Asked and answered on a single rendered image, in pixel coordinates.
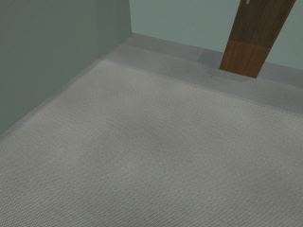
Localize cupboard door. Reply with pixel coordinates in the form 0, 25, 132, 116
230, 0, 294, 47

